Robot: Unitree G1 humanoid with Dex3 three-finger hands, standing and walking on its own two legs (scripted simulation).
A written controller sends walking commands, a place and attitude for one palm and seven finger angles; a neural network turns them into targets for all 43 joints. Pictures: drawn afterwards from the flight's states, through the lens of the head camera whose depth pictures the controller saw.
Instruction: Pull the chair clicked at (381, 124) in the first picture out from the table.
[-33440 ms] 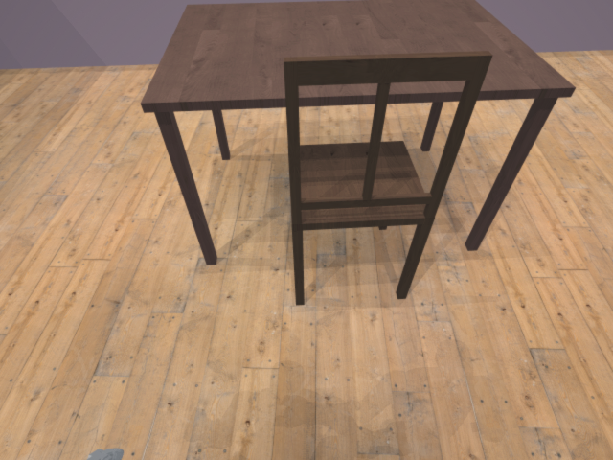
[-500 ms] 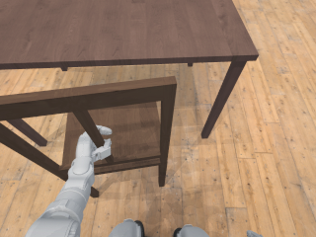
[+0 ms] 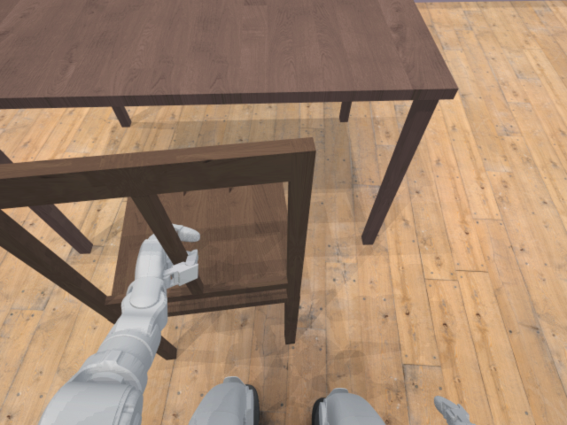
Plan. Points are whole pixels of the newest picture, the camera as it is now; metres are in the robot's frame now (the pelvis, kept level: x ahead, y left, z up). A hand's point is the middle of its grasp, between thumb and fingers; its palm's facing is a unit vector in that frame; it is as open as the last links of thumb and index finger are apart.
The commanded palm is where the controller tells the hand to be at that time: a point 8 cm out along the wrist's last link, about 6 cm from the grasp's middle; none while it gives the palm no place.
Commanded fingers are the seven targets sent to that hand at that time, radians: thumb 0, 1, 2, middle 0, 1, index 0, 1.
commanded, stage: step backward, pulling the chair out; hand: left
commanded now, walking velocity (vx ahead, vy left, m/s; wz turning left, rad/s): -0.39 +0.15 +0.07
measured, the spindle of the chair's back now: (176, 251) +0.37 +0.19 -0.04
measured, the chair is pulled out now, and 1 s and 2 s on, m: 0.17 0.34 0.59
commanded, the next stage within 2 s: stop walking, hand still on the chair in 1.76 s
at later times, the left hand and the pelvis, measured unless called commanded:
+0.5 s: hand (179, 294) +0.30 +0.17 -0.05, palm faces +0.05 -0.98 -0.21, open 5.5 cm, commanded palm +0.28 +0.22 -0.05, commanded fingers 0.00 0.90 0.90 -0.50 -1.45 -0.50 -1.45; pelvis -0.06 +0.02 +0.01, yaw +0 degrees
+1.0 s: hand (165, 378) +0.19 +0.17 -0.05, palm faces +0.08 -0.98 -0.19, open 5.5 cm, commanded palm +0.18 +0.22 -0.05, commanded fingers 0.00 0.90 0.90 -0.50 -1.45 -0.50 -1.45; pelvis -0.16 +0.02 +0.01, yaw +2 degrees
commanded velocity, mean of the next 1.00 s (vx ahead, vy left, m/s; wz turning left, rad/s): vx -0.38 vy -0.05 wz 0.05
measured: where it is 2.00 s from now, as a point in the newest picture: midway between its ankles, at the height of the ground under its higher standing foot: outside the picture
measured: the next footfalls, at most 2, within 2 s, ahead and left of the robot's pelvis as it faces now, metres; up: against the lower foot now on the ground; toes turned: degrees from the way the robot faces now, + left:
left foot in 0.20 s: -0.02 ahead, +0.17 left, +0.00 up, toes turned +1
right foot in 0.36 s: -0.02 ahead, -0.11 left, +0.00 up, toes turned +0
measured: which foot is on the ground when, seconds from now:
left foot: up 0.00-0.18, down 0.20-0.86, up 0.88-1.00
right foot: down 0.00-0.24, up 0.26-0.34, down 0.36-1.00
